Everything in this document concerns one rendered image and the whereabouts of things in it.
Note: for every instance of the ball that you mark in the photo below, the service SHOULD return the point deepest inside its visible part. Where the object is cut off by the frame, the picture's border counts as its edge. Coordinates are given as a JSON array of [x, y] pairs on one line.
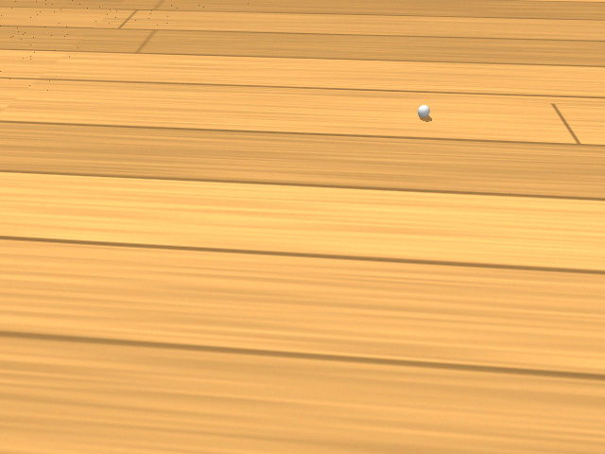
[[423, 111]]

